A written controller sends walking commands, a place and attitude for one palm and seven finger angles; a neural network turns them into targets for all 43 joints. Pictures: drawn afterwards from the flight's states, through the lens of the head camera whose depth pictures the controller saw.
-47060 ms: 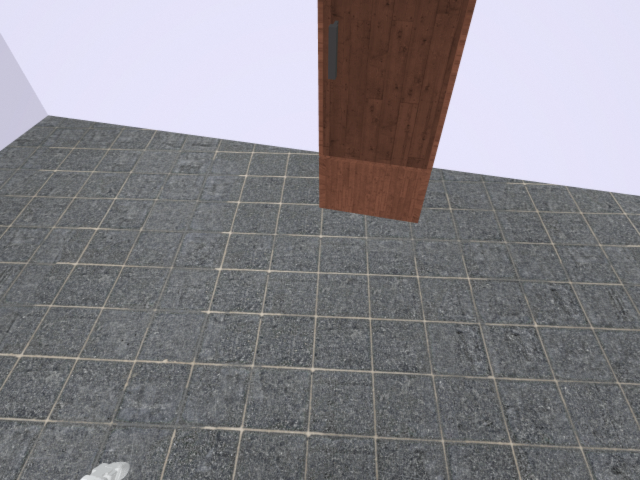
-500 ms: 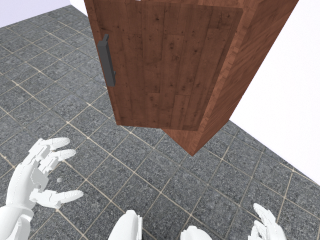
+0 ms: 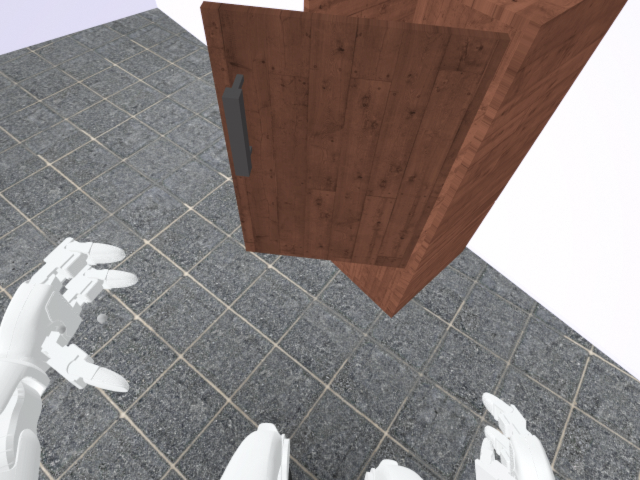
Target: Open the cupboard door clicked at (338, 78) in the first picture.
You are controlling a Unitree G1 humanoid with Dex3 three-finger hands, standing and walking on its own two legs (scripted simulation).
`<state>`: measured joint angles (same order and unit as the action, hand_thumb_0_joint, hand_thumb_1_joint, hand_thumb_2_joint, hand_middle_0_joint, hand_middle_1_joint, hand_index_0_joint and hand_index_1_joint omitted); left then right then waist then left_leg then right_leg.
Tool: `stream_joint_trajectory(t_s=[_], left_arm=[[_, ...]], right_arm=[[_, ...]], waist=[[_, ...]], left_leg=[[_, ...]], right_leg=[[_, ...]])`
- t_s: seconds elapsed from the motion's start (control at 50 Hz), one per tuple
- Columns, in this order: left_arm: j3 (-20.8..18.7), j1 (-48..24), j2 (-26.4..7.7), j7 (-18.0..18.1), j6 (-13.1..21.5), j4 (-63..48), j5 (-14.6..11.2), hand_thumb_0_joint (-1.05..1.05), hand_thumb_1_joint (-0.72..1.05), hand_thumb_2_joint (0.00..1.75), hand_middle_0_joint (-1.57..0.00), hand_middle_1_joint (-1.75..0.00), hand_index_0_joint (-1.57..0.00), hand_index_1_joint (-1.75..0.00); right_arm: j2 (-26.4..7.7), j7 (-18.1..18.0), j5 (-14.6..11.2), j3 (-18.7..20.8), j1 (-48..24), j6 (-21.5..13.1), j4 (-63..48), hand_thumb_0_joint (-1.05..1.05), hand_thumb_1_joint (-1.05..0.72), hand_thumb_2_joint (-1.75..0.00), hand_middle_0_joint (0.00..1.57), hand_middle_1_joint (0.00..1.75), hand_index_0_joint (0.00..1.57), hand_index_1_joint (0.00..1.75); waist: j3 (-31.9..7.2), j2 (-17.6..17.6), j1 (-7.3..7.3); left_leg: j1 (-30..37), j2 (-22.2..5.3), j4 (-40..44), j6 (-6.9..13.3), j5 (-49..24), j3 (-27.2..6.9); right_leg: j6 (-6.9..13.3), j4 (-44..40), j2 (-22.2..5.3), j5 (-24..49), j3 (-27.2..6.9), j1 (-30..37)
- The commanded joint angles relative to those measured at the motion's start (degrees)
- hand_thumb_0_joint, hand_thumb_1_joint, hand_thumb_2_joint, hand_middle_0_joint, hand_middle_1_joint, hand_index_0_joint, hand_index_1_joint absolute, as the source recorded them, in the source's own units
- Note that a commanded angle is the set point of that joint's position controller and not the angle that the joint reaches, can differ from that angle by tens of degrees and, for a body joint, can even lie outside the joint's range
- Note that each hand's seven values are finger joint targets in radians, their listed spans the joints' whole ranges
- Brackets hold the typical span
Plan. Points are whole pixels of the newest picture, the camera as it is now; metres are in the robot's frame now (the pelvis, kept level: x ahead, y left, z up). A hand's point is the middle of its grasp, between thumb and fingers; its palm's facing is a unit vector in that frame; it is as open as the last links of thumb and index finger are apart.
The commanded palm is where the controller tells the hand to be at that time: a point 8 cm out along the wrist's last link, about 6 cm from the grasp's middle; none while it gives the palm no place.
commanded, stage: raise the hand with hooked fingers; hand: left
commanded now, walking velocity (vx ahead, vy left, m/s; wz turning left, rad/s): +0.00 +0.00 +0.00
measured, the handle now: (241, 127) +0.62 +0.18 +0.04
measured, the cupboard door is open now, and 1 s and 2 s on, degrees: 42 42 42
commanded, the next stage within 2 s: move the hooked fingers beside the handle in 0.58 s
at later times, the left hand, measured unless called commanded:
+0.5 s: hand (121, 301) +0.29 +0.25 +0.05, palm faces -0.02 -1.00 -0.05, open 13.9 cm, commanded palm +0.27 +0.30 +0.06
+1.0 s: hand (139, 268) +0.34 +0.25 +0.06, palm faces -0.04 -1.00 -0.04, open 13.9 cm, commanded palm +0.32 +0.29 +0.06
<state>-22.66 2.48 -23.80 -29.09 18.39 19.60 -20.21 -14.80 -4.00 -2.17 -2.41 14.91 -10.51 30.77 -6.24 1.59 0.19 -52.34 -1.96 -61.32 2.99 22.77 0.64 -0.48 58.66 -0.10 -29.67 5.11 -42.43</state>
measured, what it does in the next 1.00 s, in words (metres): stands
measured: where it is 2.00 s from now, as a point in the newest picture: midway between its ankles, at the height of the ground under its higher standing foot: outside the picture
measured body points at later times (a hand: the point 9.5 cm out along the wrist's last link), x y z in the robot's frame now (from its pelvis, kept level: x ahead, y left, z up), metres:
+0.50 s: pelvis +0.01 -0.02 +0.00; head +0.08 +0.00 +0.44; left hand +0.29 +0.31 +0.06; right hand +0.15 -0.27 -0.08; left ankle +0.07 +0.08 -0.66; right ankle -0.01 -0.13 -0.66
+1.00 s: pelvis +0.00 -0.02 -0.01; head +0.08 -0.01 +0.44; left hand +0.33 +0.30 +0.06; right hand +0.15 -0.28 -0.09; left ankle +0.07 +0.08 -0.66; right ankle -0.01 -0.13 -0.66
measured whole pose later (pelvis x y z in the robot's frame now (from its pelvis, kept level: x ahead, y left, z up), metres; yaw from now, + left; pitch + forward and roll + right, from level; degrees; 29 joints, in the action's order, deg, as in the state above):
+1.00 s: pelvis +0.00 -0.02 -0.01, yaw +0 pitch +15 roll -3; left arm -24.4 -12.5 -26.3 -31.6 18.6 33.8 -19.0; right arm -16.1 -4.8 -2.6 -1.6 15.4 -8.9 33.3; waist -6.8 1.8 1.4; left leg -55.0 -3.1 -63.2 1.2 23.7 -0.1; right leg 1.2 61.4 1.1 -31.2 5.4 -45.6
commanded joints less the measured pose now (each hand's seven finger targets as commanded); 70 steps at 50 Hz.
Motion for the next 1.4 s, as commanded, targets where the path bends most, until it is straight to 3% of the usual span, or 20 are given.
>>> stream_joint_trajectory(t_s=[0.0,0.04,0.08,0.22,0.34,0.54,0.66,0.72,0.78,0.86,0.9,1.06,1.1,1.14,1.2,1.22,1.26,1.3,1.34,1.38], left_arm=[[-6.28,-11.05,-13.80,-1.16,3.64,-9.00,-2.30,0.00,-0.50,0.30,-0.30,-1.20,-0.30,-1.20],[-7.20,-12.18,-15.28,-1.81,3.48,-7.44,-2.27,0.00,-0.50,0.30,-0.30,-1.20,-0.30,-1.20],[-6.42,-12.32,-14.58,-2.30,3.47,-7.46,-2.33,0.00,-0.50,0.30,-0.30,-1.20,-0.30,-1.20],[-7.40,-10.32,-15.20,-2.39,3.41,-6.28,-2.98,0.00,-0.50,0.30,-0.30,-1.20,-0.30,-1.20],[-7.95,-10.54,-15.62,-1.18,4.87,-8.70,-2.67,0.00,-0.50,0.30,-0.30,-1.20,-0.30,-1.20],[-7.21,-10.97,-14.62,-2.17,4.20,-6.76,-3.03,0.00,-0.50,0.30,-0.30,-1.20,-0.30,-1.20],[-7.28,-11.82,-15.10,-2.06,4.60,-7.67,-3.05,0.00,-0.50,0.30,-0.30,-1.20,-0.30,-1.20],[-8.57,-17.26,-17.04,-1.81,4.66,-4.08,-2.84,0.00,-0.50,0.30,-0.30,-1.20,-0.30,-1.20],[-5.83,-22.44,-15.33,-2.51,4.68,-2.08,-1.97,0.00,-0.50,0.30,-0.30,-1.20,-0.30,-1.20],[-6.19,-25.65,-17.27,-2.98,4.65,0.32,-0.99,0.00,-0.50,0.30,-0.30,-1.20,-0.30,-1.20],[-5.72,-28.49,-17.61,-2.72,4.25,1.24,-0.51,0.00,-0.50,0.30,-0.30,-1.20,-0.30,-1.20],[-7.06,-34.05,-19.52,-0.35,4.06,8.66,1.47,0.00,-0.50,0.30,-0.30,-1.20,-0.30,-1.20],[-6.75,-37.32,-20.05,0.16,4.53,9.94,2.34,0.00,-0.50,0.30,-0.30,-1.20,-0.30,-1.20],[-5.87,-39.92,-19.42,0.35,5.12,11.19,2.77,0.00,-0.50,0.30,-0.30,-1.20,-0.30,-1.20],[-5.81,-42.78,-19.94,0.73,5.87,12.79,3.48,0.00,-0.50,0.30,-0.30,-1.20,-0.30,-1.20],[-7.36,-42.42,-21.44,0.78,5.98,14.29,3.49,0.00,-0.50,0.30,-0.30,-1.20,-0.30,-1.20],[-6.50,-46.50,-21.43,0.69,5.93,18.39,4.25,0.00,-0.50,0.30,-0.30,-1.20,-0.30,-1.20],[-7.30,-50.76,-23.70,0.66,6.35,21.23,5.00,0.00,-0.50,0.30,-0.30,-1.20,-0.30,-1.20],[-7.88,-52.16,-24.78,0.32,7.40,21.54,5.58,0.00,-0.50,0.30,-0.30,-1.20,-0.30,-1.20],[-7.93,-54.05,-25.47,0.02,8.08,22.23,6.01,0.00,-0.50,0.30,-0.30,-1.20,-0.30,-1.20]], right_arm=[[-10.35,-0.95,-0.30,4.62,0.27,-2.94,-7.36,0.00,-0.90,-0.90,0.20,0.30,0.20,0.30],[-10.61,-1.01,-0.31,4.50,0.84,-2.81,-7.19,0.00,-0.90,-0.90,0.20,0.30,0.20,0.30],[-10.53,-0.91,-0.35,4.64,0.89,-2.85,-7.20,0.00,-0.90,-0.90,0.20,0.30,0.20,0.30],[-10.61,-0.28,-0.30,4.94,1.59,-2.79,-7.69,0.00,-0.90,-0.90,0.20,0.30,0.20,0.30],[-10.29,-0.09,-0.32,4.95,1.69,-2.60,-7.61,0.00,-0.90,-0.90,0.20,0.30,0.20,0.30],[-9.96,-0.49,-0.45,4.77,1.44,-2.29,-7.26,0.00,-0.90,-0.90,0.20,0.30,0.20,0.30],[-9.74,-0.49,-0.50,4.59,0.97,-2.40,-7.24,0.00,-0.90,-0.90,0.20,0.30,0.20,0.30],[-10.04,-1.00,-0.28,4.43,1.65,-2.12,-5.73,0.00,-0.90,-0.90,0.20,0.30,0.20,0.30],[-10.00,-1.22,-0.44,4.36,1.40,-2.10,-5.36,0.00,-0.90,-0.90,0.20,0.30,0.20,0.30],[-10.29,-1.40,-0.50,4.54,2.14,-1.77,-4.62,0.00,-0.90,-0.90,0.20,0.30,0.20,0.30],[-10.32,-1.35,-0.56,4.47,2.15,-1.38,-4.34,0.00,-0.90,-0.90,0.20,0.30,0.20,0.30],[-10.77,-0.77,-0.30,4.74,4.05,0.84,-3.70,0.00,-0.90,-0.90,0.20,0.30,0.20,0.30],[-10.77,-0.64,-0.25,4.73,4.34,1.42,-3.37,0.00,-0.90,-0.90,0.20,0.30,0.20,0.30],[-10.92,-0.54,-0.18,4.74,5.19,1.91,-2.95,0.00,-0.90,-0.90,0.20,0.30,0.20,0.30],[-10.98,-0.27,0.01,4.94,5.82,2.68,-2.33,0.00,-0.90,-0.90,0.20,0.30,0.20,0.30],[-11.22,-0.31,0.17,5.00,6.39,2.95,-2.20,0.00,-0.90,-0.90,0.20,0.30,0.20,0.30],[-11.39,-0.34,0.12,4.84,7.12,3.74,-1.33,0.00,-0.90,-0.90,0.20,0.30,0.20,0.30],[-11.66,-0.43,0.24,4.78,7.61,4.24,-0.67,0.00,-0.90,-0.90,0.20,0.30,0.20,0.30],[-11.79,-0.39,0.46,4.85,8.42,4.69,-0.53,0.00,-0.90,-0.90,0.20,0.30,0.20,0.30],[-11.77,-0.19,0.57,5.01,8.99,5.24,0.01,0.00,-0.90,-0.90,0.20,0.30,0.20,0.30]], waist=[[-14.46,4.62,0.44],[-15.03,4.55,0.58],[-15.65,6.48,0.37],[-14.72,3.57,-0.11],[-16.75,5.86,0.02],[-16.69,3.24,0.60],[-16.89,3.94,0.44],[-15.24,1.73,1.49],[-15.69,4.67,1.97],[-18.68,4.43,1.66],[-18.58,5.62,1.91],[-19.41,2.97,2.01],[-18.69,4.90,2.41],[-19.73,4.16,2.97],[-20.64,5.86,3.06],[-21.07,4.65,2.74],[-19.55,2.63,4.10],[-19.34,3.34,4.42],[-23.22,5.62,3.85],[-24.51,7.44,3.92]], left_leg=[[22.60,-0.03,12.33,-2.07,-3.61,-6.59],[22.12,0.08,11.63,-1.86,-5.39,-5.87],[23.08,0.12,11.72,-1.92,-5.51,-5.76],[20.05,0.45,10.33,-1.38,-7.82,-4.58],[21.16,0.44,9.54,-1.32,-9.91,-3.83],[18.85,0.69,7.66,-0.81,-10.96,-2.68],[18.56,0.72,7.38,-0.84,-10.82,-2.73],[15.74,0.48,5.76,-0.72,-9.88,-2.56],[16.78,0.53,6.05,-0.85,-8.46,-2.64],[17.97,0.42,5.80,-0.70,-10.07,-2.71],[18.49,0.31,6.09,-0.75,-9.82,-2.95],[17.52,0.15,6.60,-0.77,-8.91,-3.08],[17.74,0.05,6.76,-0.94,-8.22,-3.25],[18.83,-0.06,6.42,-0.80,-9.59,-3.47],[19.94,-0.18,6.43,-1.02,-9.63,-3.84],[19.01,-0.14,5.97,-0.91,-10.16,-3.76],[17.40,-0.30,5.74,-0.75,-9.07,-3.75],[15.69,-0.32,5.08,-0.65,-7.77,-3.58],[18.71,-0.36,4.61,-0.89,-10.87,-3.83],[20.51,-0.56,4.02,-1.06,-12.90,-4.15]], right_leg=[[2.39,-8.49,2.80,6.19,-0.73,-4.62],[2.47,-8.53,3.01,7.05,-0.98,-3.90],[2.45,-8.61,2.82,7.06,-1.06,-4.14],[2.49,-8.69,3.14,8.72,-1.58,-2.47],[2.21,-8.35,2.95,10.45,-2.13,-1.84],[1.67,-8.55,2.67,13.28,-3.30,-0.32],[1.67,-8.42,2.57,13.09,-3.61,-0.17],[1.57,-8.12,2.60,12.51,-4.25,-0.92],[1.66,-8.01,2.29,10.81,-4.14,-2.73],[1.78,-7.72,2.23,12.17,-4.48,-1.84],[1.89,-7.64,2.23,11.72,-4.09,-2.84],[1.82,-7.43,2.46,10.60,-3.66,-3.21],[1.91,-7.26,2.37,9.63,-3.47,-4.70],[1.98,-7.01,2.61,10.79,-3.42,-5.19],[2.06,-6.81,2.51,10.12,-3.23,-6.35],[2.24,-6.45,2.72,10.66,-3.22,-5.66],[1.79,-6.59,2.68,10.15,-3.29,-6.94],[1.80,-6.27,2.55,9.02,-3.57,-7.39],[2.11,-5.28,2.75,10.99,-3.44,-7.55],[2.24,-4.86,2.76,12.12,-3.35,-8.62]])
